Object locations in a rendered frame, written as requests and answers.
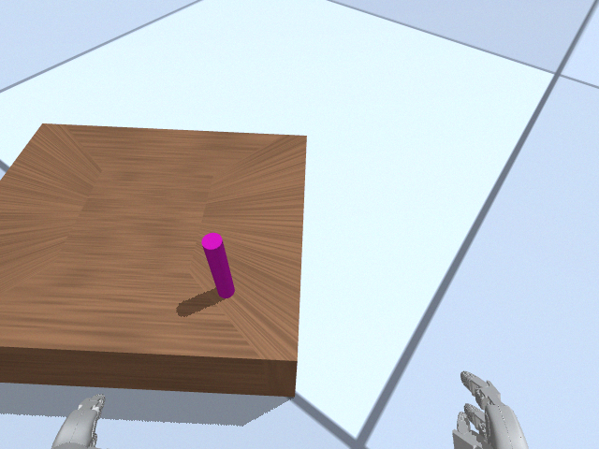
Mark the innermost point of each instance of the right robot hand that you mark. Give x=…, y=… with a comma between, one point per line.
x=498, y=426

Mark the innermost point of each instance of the can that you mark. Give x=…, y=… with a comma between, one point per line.
x=216, y=255

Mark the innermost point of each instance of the left robot hand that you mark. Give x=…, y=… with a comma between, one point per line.
x=80, y=425

